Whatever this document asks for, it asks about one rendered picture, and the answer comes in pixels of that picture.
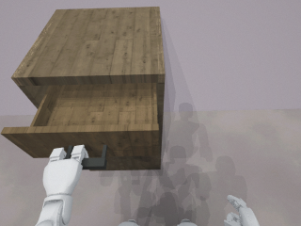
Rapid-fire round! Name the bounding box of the right robot shin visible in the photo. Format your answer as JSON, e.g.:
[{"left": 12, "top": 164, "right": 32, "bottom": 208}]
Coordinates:
[{"left": 181, "top": 219, "right": 190, "bottom": 223}]

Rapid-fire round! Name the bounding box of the robot left hand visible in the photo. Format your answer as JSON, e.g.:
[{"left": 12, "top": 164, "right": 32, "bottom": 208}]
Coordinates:
[{"left": 42, "top": 145, "right": 89, "bottom": 197}]

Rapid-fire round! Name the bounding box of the drawer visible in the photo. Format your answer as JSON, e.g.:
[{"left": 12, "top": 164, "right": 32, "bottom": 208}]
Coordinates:
[{"left": 0, "top": 83, "right": 159, "bottom": 158}]

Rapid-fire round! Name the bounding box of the cabinet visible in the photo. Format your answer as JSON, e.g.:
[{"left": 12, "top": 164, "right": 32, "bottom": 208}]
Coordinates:
[{"left": 10, "top": 7, "right": 166, "bottom": 171}]

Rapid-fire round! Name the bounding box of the robot left forearm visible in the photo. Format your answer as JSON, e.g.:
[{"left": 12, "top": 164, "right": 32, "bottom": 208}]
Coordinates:
[{"left": 35, "top": 194, "right": 73, "bottom": 226}]

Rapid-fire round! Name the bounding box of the handle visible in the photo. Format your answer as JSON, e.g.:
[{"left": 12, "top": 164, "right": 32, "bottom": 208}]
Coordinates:
[{"left": 63, "top": 144, "right": 108, "bottom": 170}]

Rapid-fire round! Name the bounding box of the robot right hand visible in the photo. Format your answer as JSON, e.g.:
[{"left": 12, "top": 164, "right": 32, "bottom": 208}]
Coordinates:
[{"left": 224, "top": 195, "right": 260, "bottom": 226}]

